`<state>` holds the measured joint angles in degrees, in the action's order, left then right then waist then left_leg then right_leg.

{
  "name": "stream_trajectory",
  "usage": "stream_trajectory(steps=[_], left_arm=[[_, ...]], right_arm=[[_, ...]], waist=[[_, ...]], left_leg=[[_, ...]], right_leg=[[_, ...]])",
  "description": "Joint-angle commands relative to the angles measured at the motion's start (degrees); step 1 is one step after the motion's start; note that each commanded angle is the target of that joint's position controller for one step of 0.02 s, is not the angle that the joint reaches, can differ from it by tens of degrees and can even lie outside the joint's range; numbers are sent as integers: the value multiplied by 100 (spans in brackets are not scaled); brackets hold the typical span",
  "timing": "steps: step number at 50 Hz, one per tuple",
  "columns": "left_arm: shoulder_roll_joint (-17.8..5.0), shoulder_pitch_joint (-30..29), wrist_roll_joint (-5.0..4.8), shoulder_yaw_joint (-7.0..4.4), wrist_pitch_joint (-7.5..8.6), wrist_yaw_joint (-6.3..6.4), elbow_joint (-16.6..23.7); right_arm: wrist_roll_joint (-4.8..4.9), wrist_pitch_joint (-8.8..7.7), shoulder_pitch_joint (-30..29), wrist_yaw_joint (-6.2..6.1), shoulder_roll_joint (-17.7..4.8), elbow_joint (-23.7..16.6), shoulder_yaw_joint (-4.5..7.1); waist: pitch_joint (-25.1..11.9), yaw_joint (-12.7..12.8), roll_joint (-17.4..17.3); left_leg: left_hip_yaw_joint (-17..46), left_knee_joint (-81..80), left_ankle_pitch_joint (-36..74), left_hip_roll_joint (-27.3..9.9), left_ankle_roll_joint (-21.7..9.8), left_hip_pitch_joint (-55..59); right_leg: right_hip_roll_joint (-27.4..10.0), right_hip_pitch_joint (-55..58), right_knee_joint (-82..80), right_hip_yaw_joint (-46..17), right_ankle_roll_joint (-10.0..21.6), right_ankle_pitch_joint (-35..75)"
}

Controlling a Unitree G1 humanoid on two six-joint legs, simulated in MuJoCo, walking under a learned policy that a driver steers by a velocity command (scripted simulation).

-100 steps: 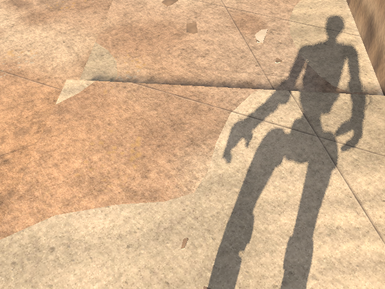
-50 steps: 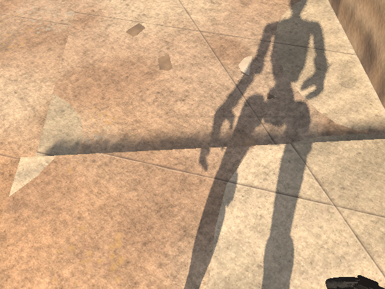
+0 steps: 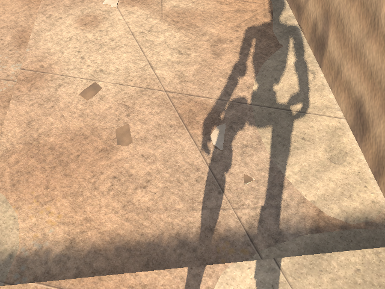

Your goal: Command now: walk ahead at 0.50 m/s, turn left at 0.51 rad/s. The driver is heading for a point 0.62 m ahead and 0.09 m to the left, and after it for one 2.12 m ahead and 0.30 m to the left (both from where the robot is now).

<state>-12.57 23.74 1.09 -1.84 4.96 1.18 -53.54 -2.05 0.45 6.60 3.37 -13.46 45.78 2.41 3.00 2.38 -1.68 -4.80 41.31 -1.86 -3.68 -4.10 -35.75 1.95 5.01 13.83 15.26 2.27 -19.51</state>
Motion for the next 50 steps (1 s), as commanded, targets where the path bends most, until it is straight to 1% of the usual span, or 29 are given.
stream_trajectory(steps=[1,3,4,5,6,7,8,10,11,13,16,21,23,25,27,28,30,31,32,33,34,35,37,40,42,44,45,47,50], left_arm=[[-908,89,13,-183,-12,68,184],[-1095,11,28,-227,-102,113,171],[-1188,-16,40,-256,-162,118,191],[-1210,-112,15,-263,-200,91,254],[-758,24,-48,-163,-174,39,506],[-717,-229,-62,-179,-120,-47,953],[-921,-894,4,-203,-55,-64,1102],[-821,-821,-55,-169,44,-68,1038],[-784,-725,49,-168,-39,-66,1023],[-694,-549,168,-157,-265,-125,996],[-633,-937,132,-151,-405,-137,1164],[-574,-2023,163,-88,-400,-204,1532],[-598,-2284,106,-63,-355,-236,1637],[-763,-2021,110,-111,-277,-252,1481],[-932,-1999,162,-141,-190,-267,1497],[-957,-1783,182,-147,-152,-277,1427],[-1068,-532,152,-242,-89,-240,1002],[-1126,440,165,-300,-31,-208,782],[-1615,756,176,-412,2,-157,781],[-1723,368,30,-398,-44,-182,883],[-1270,-117,-47,-344,-41,-199,977],[-959,-479,-28,-269,-12,-237,1080],[-910,-475,-6,-207,83,-260,922],[-976,-359,-56,-206,143,-244,664],[-1013,-174,-28,-229,85,-207,503],[-860,-80,-51,-152,-1,-183,480],[-817,332,-61,-144,30,-112,319],[-864,574,-23,-149,35,-2,211],[-813,157,-19,-165,17,34,295]], right_arm=[[-23,-76,-403,16,-252,-523,20],[-31,-76,123,-48,-388,-422,97],[-27,-109,682,-85,-518,-276,176],[-71,-161,1550,-153,-733,3,300],[-105,-149,2030,-254,-1404,94,506],[98,-92,1746,-240,-1802,-54,584],[209,-38,1694,-281,-1621,-28,559],[178,-80,1218,-352,-1046,31,403],[200,-130,1011,-375,-897,10,352],[213,-261,942,-355,-820,-37,305],[227,-356,1242,-317,-1031,18,352],[227,-310,1803,-325,-1086,72,367],[198,-291,1856,-325,-1097,33,368],[67,-316,1770,-344,-1127,-50,356],[56,-322,1756,-408,-1098,-91,332],[44,-328,1619,-423,-1092,-154,322],[63,-331,1232,-422,-1083,-233,297],[105,-367,1027,-401,-1040,-240,281],[127,-422,1596,-380,-397,-326,166],[184,-463,2596,-381,-324,-240,109],[58,-415,1956,-428,-806,-137,191],[33,-369,1339,-399,-995,-209,255],[21,-225,1103,-354,-917,-281,268],[-13,-91,826,-259,-622,-333,162],[-72,-84,773,-191,-401,-223,65],[-68,-113,567,-167,-423,-180,51],[-42,-192,-190,-176,-540,-422,100],[-48,-263,-794,-211,-599,-592,95],[46,-327,-892,-148,-398,-567,23]], waist=[[256,-112,556],[-129,-391,709],[-476,-626,716],[-930,-1052,433],[-1502,-1081,-466],[-1916,-815,-1075],[-1309,-965,-198],[-246,-428,368],[-139,-203,372],[-290,-34,207],[-213,-97,100],[-158,-532,-211],[-151,-602,-230],[-399,-523,-388],[-255,-490,-245],[-212,-372,-202],[-492,213,-89],[-760,826,112],[-1200,506,1379],[-1364,-182,2078],[-366,-131,922],[40,-108,175],[281,-304,333],[161,-381,630],[-259,-325,628],[-500,-254,558],[-242,61,710],[-28,244,705],[41,167,336]], left_leg=[[-355,-373,-487,294,-300,259],[-528,-409,-1154,673,-566,983],[-473,-582,-1375,848,-720,1660],[-198,-1154,-1202,897,-929,2904],[1825,-1412,-1780,-526,-1440,4499],[4888,-2372,-1370,-1663,-2206,5367],[4215,-2552,-1079,-1545,-2064,5026],[2929,-2656,-18,-1092,-1547,3499],[2515,-2700,418,-776,-1362,2999],[2110,-2780,879,-444,-1275,2618],[1929,-2881,1104,-224,-1202,2478],[2049,-2740,1364,-71,-929,2874],[2032,-2632,1452,30,-873,2793],[2116,-2351,1959,-204,-865,3013],[2245,-2078,2139,-374,-917,3415],[2239,-1890,2385,-389,-866,3382],[2041,-702,3447,-163,-653,2835],[1835,741,3077,139,-520,2395],[1481,2898,-395,843,-262,1385],[1269,3719,-3015,1350,-157,163],[1393,3850,-2548,939,-168,-580],[1509,3574,-2074,708,-142,-521],[1483,2883,-1970,556,-7,-55],[1016,1641,-1551,542,168,332],[732,1462,-677,447,113,598],[366,1288,24,385,75,742],[543,960,594,265,109,-244],[695,323,645,90,260,-930],[686,-1450,2466,238,379,892]], right_leg=[[-1733,-1,247,-222,439,4998],[-1765,172,1304,-74,398,6531],[-1772,24,2232,-67,389,6514],[-1631,-639,3636,10,246,5539],[-1142,-2416,5664,0,-1,2365],[86,-4291,7174,-979,-276,-1188],[-325,-4917,7122,-1748,-232,-658],[-753,-4515,6135,-1703,-200,23],[-854,-4142,5764,-1736,-265,72],[-868,-3705,5361,-1678,-391,163],[-834,-3874,4638,-1560,-511,717],[-603,-4155,3346,-1503,-501,1886],[-402,-3844,2899,-1466,-494,1961],[-394,-3541,3430,-1550,-333,2432],[-449,-3771,3230,-1668,-170,1874],[-378,-3455,3000,-1644,-82,1533],[-43,-1722,2454,-1430,145,926],[-194,-744,1733,-1603,280,1059],[-1618,244,1404,-3420,819,690],[-2621,549,426,-5964,1558,1003],[-2523,-196,167,-5893,1742,484],[-2329,-823,265,-5041,1674,756],[-1936,-1526,280,-3773,1400,2782],[-1429,-1556,7,-2615,1131,4171],[-1363,-1256,271,-2102,1018,5206],[-1080,-1207,465,-1880,901,5058],[-963,-551,444,-2160,902,3923],[-1071,-13,607,-2549,1024,3490],[-641,-1440,1053,-2381,708,1518]])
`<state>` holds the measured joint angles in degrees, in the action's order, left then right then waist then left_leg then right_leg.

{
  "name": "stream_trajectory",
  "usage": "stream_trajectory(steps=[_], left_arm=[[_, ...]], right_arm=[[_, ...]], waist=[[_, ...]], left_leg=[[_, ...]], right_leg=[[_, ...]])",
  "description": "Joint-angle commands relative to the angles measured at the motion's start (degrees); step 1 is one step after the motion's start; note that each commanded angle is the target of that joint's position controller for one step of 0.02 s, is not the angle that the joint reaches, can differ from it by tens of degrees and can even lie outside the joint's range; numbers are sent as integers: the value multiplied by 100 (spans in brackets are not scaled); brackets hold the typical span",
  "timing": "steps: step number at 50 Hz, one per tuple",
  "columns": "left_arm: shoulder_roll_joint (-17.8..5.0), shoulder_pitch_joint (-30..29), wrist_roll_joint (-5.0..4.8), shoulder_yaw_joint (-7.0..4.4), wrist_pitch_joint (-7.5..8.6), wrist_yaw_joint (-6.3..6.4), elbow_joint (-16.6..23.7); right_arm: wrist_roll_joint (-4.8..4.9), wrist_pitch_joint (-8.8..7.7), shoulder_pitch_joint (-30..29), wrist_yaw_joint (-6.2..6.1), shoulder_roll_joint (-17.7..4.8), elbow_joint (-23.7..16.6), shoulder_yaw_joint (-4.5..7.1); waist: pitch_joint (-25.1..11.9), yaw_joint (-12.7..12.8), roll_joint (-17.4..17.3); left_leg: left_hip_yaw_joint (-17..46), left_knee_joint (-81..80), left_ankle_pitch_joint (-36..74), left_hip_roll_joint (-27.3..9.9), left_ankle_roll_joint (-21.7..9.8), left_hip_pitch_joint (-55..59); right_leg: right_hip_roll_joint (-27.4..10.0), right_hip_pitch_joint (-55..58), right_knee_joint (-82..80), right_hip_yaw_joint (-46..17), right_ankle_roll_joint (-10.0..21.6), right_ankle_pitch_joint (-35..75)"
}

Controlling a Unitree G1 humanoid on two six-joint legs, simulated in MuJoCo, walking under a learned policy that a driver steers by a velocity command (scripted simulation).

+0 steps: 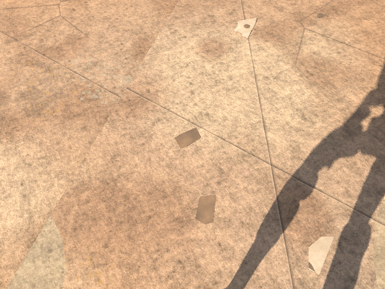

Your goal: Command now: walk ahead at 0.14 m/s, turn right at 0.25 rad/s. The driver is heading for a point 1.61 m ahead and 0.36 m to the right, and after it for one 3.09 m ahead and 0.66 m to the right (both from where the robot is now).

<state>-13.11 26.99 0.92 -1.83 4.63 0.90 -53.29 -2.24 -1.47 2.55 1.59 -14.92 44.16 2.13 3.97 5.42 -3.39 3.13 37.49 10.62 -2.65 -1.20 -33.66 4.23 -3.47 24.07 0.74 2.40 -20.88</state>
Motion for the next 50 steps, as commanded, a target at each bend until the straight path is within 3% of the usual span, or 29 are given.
stream_trajectory(steps=[1,4,6,7,8,9,10,11,13,15,17,18,20,24,27,30,31,32,34,35,36,37,38,39,41,43,45,47,50], left_arm=[[-753,-211,-5,-171,24,47,281],[-654,-14,84,-220,-78,105,305],[-673,-29,-26,-244,-263,136,329],[-527,151,-126,-228,-355,149,349],[-338,810,-424,-266,-439,249,375],[-454,1169,-393,-204,-492,371,435],[-581,735,-152,-223,-546,403,385],[-613,209,23,-241,-589,331,522],[-559,-588,245,-197,-822,140,897],[-746,-1235,153,-279,-962,9,1219],[-552,-1226,206,-258,-1028,-32,1310],[-416,-1472,145,-216,-1037,-70,1533],[-332,-1716,215,-208,-1069,-86,1738],[-328,-2315,265,-194,-1133,-83,2293],[-340,-2598,224,-157,-1103,-170,2618],[-360,-2451,24,-126,-1024,-326,2680],[-466,-2305,-72,-170,-1009,-359,2625],[-670,-2065,-222,-272,-980,-400,2516],[-740,-1141,-183,-319,-880,-396,2143],[-957,-446,-147,-398,-819,-338,1831],[-969,115,-79,-314,-708,-235,1705],[-1366,-52,-127,-196,-575,-167,1984],[-2022,-465,-113,-417,-619,-66,2252],[-2084,-977,64,-452,-616,53,2296],[-1274,-1573,89,-226,-679,118,2294],[-829,-1710,66,-58,-601,82,2166],[-754,-1401,89,-35,-531,68,1938],[-675,-1021,88,-4,-495,102,1766],[-793,-602,68,-80,-451,204,1677]], right_arm=[[109,-117,-382,70,-205,-344,42],[103,-168,33,-8,-340,-94,66],[-36,-270,1192,-125,-406,397,125],[-109,-308,1797,-121,-612,634,182],[-110,-378,2314,-70,-751,567,173],[145,-355,2355,14,-829,485,229],[254,-303,2004,-8,-575,214,200],[214,-273,1611,-101,-450,72,134],[140,-126,958,-400,-712,-120,162],[44,-66,938,-403,-623,-38,94],[55,-78,1137,-446,-568,-1,74],[107,-80,1221,-490,-484,31,53],[96,-77,1471,-538,-481,-7,56],[37,-55,1682,-570,-593,-234,119],[-44,-53,1668,-594,-673,-418,182],[-78,-4,1239,-563,-937,-719,297],[-79,62,1327,-527,-1095,-741,357],[-103,159,1319,-548,-960,-744,328],[-91,299,1098,-493,-1098,-759,420],[-143,383,993,-441,-891,-720,395],[-185,472,668,-309,-558,-768,344],[-162,530,985,-122,226,-952,105],[-182,449,483,-66,-156,-1484,193],[-246,310,440,-204,-203,-1584,173],[-294,307,463,-387,-363,-1175,171],[-149,487,1005,-362,-431,-881,202],[-14,591,1209,-312,-262,-768,156],[52,624,1088,-279,-111,-780,89],[-88,584,403,-249,-185,-1175,85]], waist=[[-128,-145,527],[-4,-155,347],[-286,-621,-105],[-651,-749,-563],[-1681,-667,-944],[-2519,-542,-964],[-2332,-690,-404],[-1956,-619,-197],[-1461,-450,-373],[-627,-388,-324],[-718,-349,-378],[-549,-287,-316],[-698,-403,-281],[-780,-573,-292],[-801,-656,-351],[-927,-614,-740],[-957,-657,-895],[-719,-479,-789],[-678,-93,-370],[-503,219,311],[124,576,1507],[264,-127,2397],[-198,73,1985],[-119,-409,2097],[-107,-593,1830],[-579,-895,1319],[-907,-923,849],[-833,-691,693],[-559,-307,709]], left_leg=[[-106,-1149,1518,171,81,1253],[177,-2096,1830,-57,107,1679],[-235,-2826,2513,-106,194,3091],[2,-2367,4054,-646,119,4325],[468,-241,7554,-1833,-207,6077],[956,225,7381,-2759,-779,6627],[951,-185,5626,-2535,-1000,5825],[841,-595,4159,-2325,-1171,4901],[976,-1778,1167,-2501,-1794,2972],[296,-2192,-94,-1885,-1377,1527],[103,-1988,102,-1728,-1367,1531],[-27,-1976,-569,-1655,-1353,1389],[135,-1881,-1075,-1787,-1467,1691],[277,-1956,-2079,-1985,-1434,2257],[7,-2010,-2738,-1929,-1125,2433],[-756,-2054,-3580,-1722,-612,1522],[-871,-2093,-3962,-1715,-525,1346],[-1018,-2128,-4688,-1616,-366,534],[-1311,-1457,-5441,-1534,-184,132],[-1553,-175,-5391,-1159,-83,-243],[-1518,2217,-5658,-641,14,-1412],[-701,4064,-5988,-131,112,-2509],[172,3896,-4941,233,198,-2703],[269,4248,-4137,251,227,-2664],[13,4850,-3000,245,283,-2649],[-51,5168,-2425,278,341,-1728],[-74,5757,-2389,499,412,-1379],[178,5974,-2447,767,419,-1595],[481,6056,-2535,998,401,-2491]], right_leg=[[-821,-996,270,-964,644,1271],[-643,-911,1634,-1201,594,629],[-213,-1374,3503,-833,454,259],[87,-2241,4829,-622,343,-1488],[422,-3526,7001,-305,137,-3834],[-6,-4312,8012,-441,104,-3568],[-168,-4584,8369,-367,61,-2804],[-195,-4662,8565,-269,-25,-2060],[-377,-4473,8760,29,-297,-1084],[-439,-3970,7615,-151,-410,-111],[-290,-4109,7793,-135,-439,120],[-341,-4302,7143,-265,-484,588],[-231,-4666,7250,-238,-526,739],[-371,-5277,7176,-307,-611,591],[-667,-4913,5843,-273,-608,630],[-702,-2647,3252,134,-350,190],[-579,-1927,2657,336,-236,-443],[-565,-1270,2392,232,-179,-300],[-334,-124,1921,591,8,-163],[-335,218,1594,269,91,-382],[-802,-42,838,-793,90,-418],[-2222,-730,577,-3456,309,411],[-2653,-891,-1486,-5124,812,466],[-2546,-1111,-1496,-5060,842,-623],[-1733,-1473,-712,-3124,514,-608],[-1381,-2020,-272,-2150,405,803],[-1320,-2052,-82,-1847,544,1325],[-1404,-1816,-178,-1736,720,763],[-1830,-930,-375,-1924,1048,392]])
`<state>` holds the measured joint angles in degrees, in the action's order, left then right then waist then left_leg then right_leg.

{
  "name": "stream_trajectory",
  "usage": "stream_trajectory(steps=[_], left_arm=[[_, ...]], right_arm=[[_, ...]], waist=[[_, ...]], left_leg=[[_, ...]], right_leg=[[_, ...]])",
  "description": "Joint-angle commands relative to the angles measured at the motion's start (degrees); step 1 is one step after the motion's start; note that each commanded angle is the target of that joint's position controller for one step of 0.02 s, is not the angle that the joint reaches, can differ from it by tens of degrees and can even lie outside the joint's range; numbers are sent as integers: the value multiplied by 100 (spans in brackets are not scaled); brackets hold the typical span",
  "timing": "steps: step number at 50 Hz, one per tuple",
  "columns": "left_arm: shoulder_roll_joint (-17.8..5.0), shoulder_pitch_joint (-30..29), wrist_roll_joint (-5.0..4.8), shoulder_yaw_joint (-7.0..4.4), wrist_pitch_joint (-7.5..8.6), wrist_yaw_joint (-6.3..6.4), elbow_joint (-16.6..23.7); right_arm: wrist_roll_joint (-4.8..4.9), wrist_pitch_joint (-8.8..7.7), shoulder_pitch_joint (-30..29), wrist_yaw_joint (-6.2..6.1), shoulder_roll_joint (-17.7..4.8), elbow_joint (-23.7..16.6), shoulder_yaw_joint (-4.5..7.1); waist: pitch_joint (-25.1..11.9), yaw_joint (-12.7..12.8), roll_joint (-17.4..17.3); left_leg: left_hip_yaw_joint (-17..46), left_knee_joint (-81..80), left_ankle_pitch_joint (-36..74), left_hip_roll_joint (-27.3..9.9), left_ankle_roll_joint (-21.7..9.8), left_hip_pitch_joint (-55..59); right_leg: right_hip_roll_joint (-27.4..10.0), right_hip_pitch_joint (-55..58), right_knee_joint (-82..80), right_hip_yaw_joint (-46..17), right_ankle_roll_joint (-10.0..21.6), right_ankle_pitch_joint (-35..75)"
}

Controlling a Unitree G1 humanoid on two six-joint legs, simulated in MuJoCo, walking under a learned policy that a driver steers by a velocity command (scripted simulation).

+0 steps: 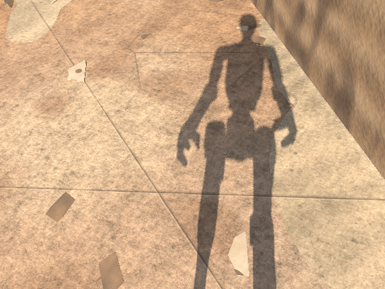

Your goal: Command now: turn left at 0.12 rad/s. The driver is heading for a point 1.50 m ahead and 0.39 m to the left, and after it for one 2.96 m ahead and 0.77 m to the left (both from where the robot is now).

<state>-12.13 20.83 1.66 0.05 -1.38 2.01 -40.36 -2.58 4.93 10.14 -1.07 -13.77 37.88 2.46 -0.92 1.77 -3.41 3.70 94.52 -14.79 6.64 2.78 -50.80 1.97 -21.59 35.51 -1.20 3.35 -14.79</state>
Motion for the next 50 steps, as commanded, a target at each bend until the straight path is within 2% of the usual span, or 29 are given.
stream_trajectory(steps=[1,3,6,8,11,13,14,16,17,18,19,20,21,22,24,26,28,33,36,39,41,42,43,44,45,46,47,48,50], left_arm=[[-934,137,0,-305,168,121,358],[-931,314,19,-346,215,159,333],[-869,344,39,-366,246,165,326],[-857,270,48,-384,250,168,329],[-877,-221,44,-407,213,159,451],[-1095,-265,12,-475,178,114,499],[-1172,-207,6,-501,160,72,505],[-1178,-260,41,-504,71,6,481],[-1034,-106,142,-486,39,-12,415],[-668,-144,257,-415,21,-84,387],[-86,-547,180,-248,55,-189,884],[-620,-1338,272,-375,196,-253,1181],[-772,-1277,163,-419,283,-245,1073],[-828,-1147,136,-414,295,-229,857],[-877,-669,140,-429,195,-215,450],[-775,-543,106,-392,57,-235,282],[-679,-714,71,-340,-17,-245,296],[-547,-1670,48,-227,-2,-278,516],[-562,-2096,7,-195,71,-271,623],[-613,-2022,-64,-193,173,-258,588],[-668,-1668,-86,-216,246,-208,487],[-662,-1305,-59,-223,299,-158,365],[-780,-963,2,-256,374,-85,260],[-1080,-535,6,-281,399,-14,289],[-1129,-491,-102,-276,288,3,129],[-620,-563,-214,-145,254,-55,87],[-492,-846,-194,-110,235,-101,66],[-550,-1084,-127,-134,182,-126,70],[-976,-1124,-59,-323,105,-121,29]], right_arm=[[-99,-66,-456,17,-335,-630,63],[-142,-65,-583,36,-375,-769,81],[-77,-1,-639,105,-357,-939,72],[-32,41,-660,176,-327,-1028,46],[53,32,-582,342,-228,-1060,-57],[198,14,-464,432,-205,-1004,-64],[225,9,-343,449,-309,-975,-25],[265,-104,124,427,-406,-758,40],[260,-224,743,387,-488,-466,89],[243,-370,1287,351,-586,-247,114],[258,-462,1480,312,-1316,-607,179],[302,-456,1702,183,-1625,-608,308],[146,-457,1381,57,-1514,-529,293],[133,-448,1014,7,-1303,-512,257],[172,-470,525,5,-1014,-533,184],[251,-530,682,53,-923,-323,172],[304,-530,1056,54,-952,-112,215],[291,-416,1655,-54,-926,140,267],[222,-373,1864,-83,-1001,218,310],[131,-369,1818,-56,-1003,248,304],[145,-394,1523,-26,-997,196,292],[195,-432,1294,-20,-978,175,271],[219,-508,1318,-5,-839,187,224],[209,-570,1708,6,-498,153,121],[365,-442,2328,-30,-573,380,183],[157,-320,2040,-49,-873,515,218],[80,-270,1573,-21,-765,513,194],[72,-243,1308,1,-664,505,167],[93,-202,1121,26,-645,511,146]], waist=[[-115,124,666],[-199,218,645],[-158,185,808],[-97,130,883],[-86,-29,1061],[-125,47,1424],[-112,84,1446],[92,-144,971],[28,-312,392],[171,-501,-632],[350,-444,-1663],[738,-873,-1169],[905,-485,-822],[820,-262,-575],[411,9,-471],[-85,97,-208],[-269,-11,-58],[-98,-472,-223],[-14,-653,-297],[38,-615,-420],[69,-396,-441],[45,-149,-335],[-166,-33,-85],[-937,-40,921],[-1480,-216,1902],[-912,-276,1080],[-317,-267,941],[-84,-344,906],[115,-374,1273]], left_leg=[[449,364,-50,75,11,-918],[450,388,-222,56,49,-1104],[323,108,-413,-97,100,-970],[241,-571,-391,-304,111,-684],[-85,-3033,-172,-768,28,849],[-504,-4284,-745,-687,-176,2466],[-695,-4538,-915,-636,-313,3026],[-978,-5626,-713,-477,-573,3937],[-935,-5991,-1142,-241,-627,4629],[-17,-6538,-1769,-718,-664,4906],[3739,-7638,-2886,-2641,-1242,5154],[4971,-8837,-1503,-2818,-1774,4997],[4282,-8383,-734,-2717,-1804,4733],[3184,-7946,6,-2339,-1631,4438],[1860,-7681,2227,-1652,-1323,4012],[1345,-7357,3919,-1431,-1265,4033],[1270,-7220,4208,-1378,-1239,4328],[1673,-7036,3582,-1340,-1210,4864],[1964,-6760,3918,-1360,-1241,5015],[2048,-6596,4381,-1338,-1255,4764],[2187,-6527,4045,-1224,-1145,4364],[2076,-6354,3805,-1098,-1016,4114],[1868,-5954,3533,-903,-825,3813],[1312,-4989,1305,-595,-642,3411],[738,-4269,-2105,258,-503,3129],[620,-4274,-2295,-119,-473,2917],[428,-4419,-1987,-222,-408,2849],[268,-4667,-1707,-284,-348,2900],[-48,-4748,-1391,-191,-277,2984]], right_leg=[[-1723,1211,-1515,-1755,1059,32],[-1868,1701,-1464,-1697,1235,539],[-1885,1797,-1458,-1416,1346,1113],[-1846,1673,-1525,-1207,1269,985],[-1589,907,-1666,-567,865,22],[-1550,93,-1853,-336,663,-999],[-1692,-172,-1926,-438,642,-1671],[-1693,-614,-1488,-355,484,-2549],[-1421,-892,-587,-21,357,-2678],[-934,-1461,1358,754,82,-2462],[-140,-3486,3181,853,-303,-2763],[15,-4030,3256,-37,-330,-2151],[-199,-3822,3380,-273,-339,-1552],[-371,-3424,3222,-241,-378,-926],[-423,-2378,2996,-42,-513,-168],[-305,-1746,3029,13,-552,32],[-251,-1813,2893,6,-542,249],[-154,-2171,1773,-56,-512,701],[-5,-2030,1134,-73,-460,583],[100,-1303,668,-31,-330,269],[151,-312,18,-66,-173,201],[116,417,-698,-36,-73,720],[-293,1377,-1127,-337,55,1493],[-1668,2621,-1073,-1759,377,3138],[-2487,2790,-1161,-3142,1376,4281],[-2240,2226,-1348,-3163,1345,3133],[-1811,1781,-1519,-2741,1129,2356],[-1453,1483,-1652,-2400,859,1793],[-1026,1144,-1749,-2053,658,1615]])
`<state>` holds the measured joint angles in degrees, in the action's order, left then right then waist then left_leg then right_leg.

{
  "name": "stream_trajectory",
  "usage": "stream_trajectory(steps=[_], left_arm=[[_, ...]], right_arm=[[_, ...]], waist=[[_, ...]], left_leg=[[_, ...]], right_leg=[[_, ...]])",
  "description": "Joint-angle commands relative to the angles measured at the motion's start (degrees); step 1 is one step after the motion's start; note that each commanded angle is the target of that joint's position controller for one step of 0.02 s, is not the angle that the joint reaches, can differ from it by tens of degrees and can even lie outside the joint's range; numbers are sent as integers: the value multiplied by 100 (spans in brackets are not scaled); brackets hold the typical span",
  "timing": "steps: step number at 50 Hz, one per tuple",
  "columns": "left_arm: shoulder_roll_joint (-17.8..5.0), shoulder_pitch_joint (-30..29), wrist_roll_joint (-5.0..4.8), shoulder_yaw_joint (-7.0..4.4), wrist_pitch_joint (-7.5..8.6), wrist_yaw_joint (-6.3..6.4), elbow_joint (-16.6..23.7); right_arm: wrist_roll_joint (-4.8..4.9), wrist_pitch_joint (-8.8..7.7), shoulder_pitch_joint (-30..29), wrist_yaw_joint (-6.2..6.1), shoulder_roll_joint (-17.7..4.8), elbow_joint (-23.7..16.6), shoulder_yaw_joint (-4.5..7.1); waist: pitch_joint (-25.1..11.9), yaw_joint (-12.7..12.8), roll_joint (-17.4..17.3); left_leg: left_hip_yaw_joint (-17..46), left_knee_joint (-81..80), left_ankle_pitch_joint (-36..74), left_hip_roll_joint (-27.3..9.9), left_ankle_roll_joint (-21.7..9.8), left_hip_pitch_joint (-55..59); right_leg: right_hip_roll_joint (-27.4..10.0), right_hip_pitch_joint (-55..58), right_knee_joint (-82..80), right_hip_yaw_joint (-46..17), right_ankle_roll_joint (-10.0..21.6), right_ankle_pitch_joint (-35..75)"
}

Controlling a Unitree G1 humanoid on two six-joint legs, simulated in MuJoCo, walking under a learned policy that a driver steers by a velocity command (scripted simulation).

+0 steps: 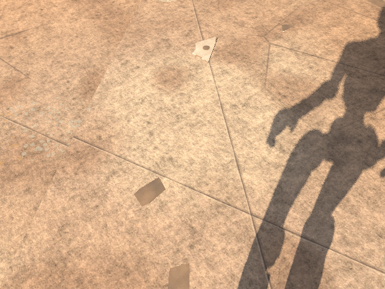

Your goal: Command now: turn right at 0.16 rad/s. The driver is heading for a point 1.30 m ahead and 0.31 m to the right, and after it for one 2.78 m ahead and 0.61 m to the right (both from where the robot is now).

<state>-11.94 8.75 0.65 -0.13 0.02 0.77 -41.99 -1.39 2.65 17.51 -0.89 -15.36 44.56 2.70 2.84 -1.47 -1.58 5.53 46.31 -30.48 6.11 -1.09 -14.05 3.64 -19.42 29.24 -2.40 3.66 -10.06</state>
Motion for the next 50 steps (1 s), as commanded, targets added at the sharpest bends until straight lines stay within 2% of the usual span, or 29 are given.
stream_trajectory(steps=[1,4,7,11,14,16,17,18,19,20,21,22,23,25,29,33,35,37,38,40,41,42,43,44,45,46,47,48,50], left_arm=[[-1086,167,28,-368,-46,-15,178],[-1136,364,-45,-486,-66,-71,127],[-1121,436,-2,-567,-126,-111,90],[-1211,563,41,-655,-193,-135,39],[-1274,456,63,-688,-227,-161,42],[-1261,248,11,-686,-252,-151,57],[-1128,314,-30,-651,-229,-133,63],[-800,534,-123,-579,-194,-135,135],[-994,588,-37,-641,-164,-92,95],[-1304,519,96,-720,-159,-97,45],[-1204,608,82,-717,-182,-134,-42],[-1100,749,93,-690,-231,-176,-136],[-1052,878,103,-671,-286,-223,-213],[-1016,779,64,-627,-345,-285,-205],[-943,271,42,-540,-412,-345,-35],[-836,-47,8,-454,-433,-389,112],[-845,-239,10,-421,-441,-417,199],[-885,-474,16,-403,-437,-458,298],[-876,-511,20,-390,-415,-468,314],[-751,-181,50,-341,-316,-439,163],[-685,363,90,-324,-223,-384,-82],[-863,1077,139,-369,-101,-310,-379],[-1544,1675,176,-501,-17,-237,-386],[-1652,1623,101,-505,4,-157,-442],[-1371,1348,85,-414,24,-129,-439],[-1137,1062,88,-337,74,-115,-432],[-1040,862,87,-310,133,-84,-411],[-953,827,87,-280,199,-59,-439],[-923,1053,76,-263,309,-71,-588]], right_arm=[[-5,22,368,11,-473,-130,108],[5,17,46,-6,-489,-162,104],[-2,3,-359,-21,-452,-244,81],[52,-94,-696,-45,-422,-351,44],[96,-181,-602,-91,-441,-360,28],[88,-262,-218,-156,-423,-275,34],[44,-309,-138,-209,-648,-266,95],[-35,-318,-221,-255,-1201,-406,200],[-63,-281,-669,-235,-1429,-532,242],[-42,-262,-648,-201,-1056,-498,163],[2,-276,-793,-174,-752,-497,77],[10,-286,-894,-160,-639,-519,52],[10,-294,-908,-162,-617,-520,51],[9,-294,-645,-140,-602,-446,60],[7,-287,-166,-129,-727,-263,135],[-1,-283,-140,-78,-856,-194,194],[-38,-293,-65,-15,-952,-165,234],[-63,-303,-2,43,-1058,-116,278],[-69,-306,14,74,-1086,-84,292],[-22,-294,-63,136,-1070,3,301],[20,-287,-133,142,-972,48,282],[-4,-297,-93,148,-623,66,184],[-29,-332,-401,240,-18,-337,0],[-184,-306,-676,240,-578,-298,138],[-89,-322,-674,308,-715,-224,193],[24,-374,-490,384,-676,-60,185],[25,-394,-307,406,-691,107,200],[-34,-374,-124,413,-680,298,202],[-29,-335,-38,410,-563,438,196]], waist=[[-347,-44,1043],[-500,34,902],[-487,139,914],[-538,266,883],[-527,198,919],[-483,-66,882],[-464,-64,596],[-556,58,-569],[-242,123,-938],[-159,201,-350],[-91,320,-228],[-91,377,-312],[-152,395,-544],[-252,265,-548],[-319,-8,-637],[-371,-49,-662],[-440,-151,-727],[-280,-233,-760],[-159,-223,-735],[-3,61,-498],[-68,336,-306],[-408,582,374],[-601,829,1929],[123,857,1208],[416,639,814],[501,411,778],[442,267,807],[349,216,861],[149,192,715]], left_leg=[[-287,123,234,-102,130,-718],[-252,252,459,-185,167,-905],[-236,170,649,-246,180,-1001],[-189,-229,817,-211,131,-782],[-158,-914,866,-132,22,-355],[-195,-2156,1416,-128,-93,484],[142,-2699,1461,-533,-166,1016],[1631,-3390,551,-1882,-514,1370],[2565,-3699,682,-2741,-981,636],[2122,-3394,1458,-2630,-1168,314],[1557,-3241,2120,-2298,-1114,204],[1045,-3119,2625,-1977,-1001,326],[705,-3006,3229,-1833,-962,506],[302,-2802,4191,-1752,-978,825],[91,-2647,4732,-1931,-1062,1427],[-165,-2584,4610,-2110,-1106,1222],[-150,-2842,3118,-2227,-1088,1029],[40,-3184,1226,-2305,-1065,745],[115,-3282,736,-2335,-1045,603],[-72,-3074,655,-2244,-916,160],[-388,-2572,815,-2053,-778,-336],[-933,-1549,634,-1653,-546,-1047],[-1698,419,-468,-813,-126,-2726],[-994,1022,-327,-762,-151,-3312],[-649,1214,265,-1009,-223,-3165],[-560,1161,788,-1080,-247,-2959],[-540,1146,1191,-1102,-235,-2789],[-553,1317,1454,-1035,-207,-2602],[-346,1657,1667,-798,-201,-2544]], right_leg=[[-1150,971,-1131,-1934,632,1131],[-1158,997,-1224,-2109,741,705],[-1100,788,-1295,-2243,824,154],[-1070,560,-1302,-2562,859,-155],[-1003,414,-1193,-2798,770,19],[-729,-35,-966,-2732,450,-284],[-421,-503,-708,-2528,148,-1047],[202,-1146,467,-1629,-198,-1903],[742,-1474,1732,-526,-288,-2096],[257,-1196,2523,-534,-329,-1933],[221,-1142,2897,-529,-350,-1665],[194,-1199,3241,-478,-401,-1417],[189,-1306,3539,-360,-452,-1333],[106,-1416,3591,-170,-562,-1298],[-79,-1557,3015,12,-670,-1304],[-241,-975,2229,279,-555,-1370],[-294,-632,1832,464,-397,-1443],[-293,-354,1412,537,-217,-1626],[-242,-170,1132,585,-117,-1699],[-89,681,110,728,102,-1350],[52,1590,-557,768,198,-977],[-417,2748,-1023,13,292,-1198],[-2342,3607,-1856,-2917,874,-2887],[-2756,2804,-2091,-3293,1250,-2177],[-2397,2552,-1970,-2541,1175,-1573],[-2028,2353,-2035,-1885,936,-1023],[-1759,2384,-2100,-1362,717,-428],[-1566,2349,-2052,-894,572,484],[-1463,2401,-1852,-277,430,1891]])
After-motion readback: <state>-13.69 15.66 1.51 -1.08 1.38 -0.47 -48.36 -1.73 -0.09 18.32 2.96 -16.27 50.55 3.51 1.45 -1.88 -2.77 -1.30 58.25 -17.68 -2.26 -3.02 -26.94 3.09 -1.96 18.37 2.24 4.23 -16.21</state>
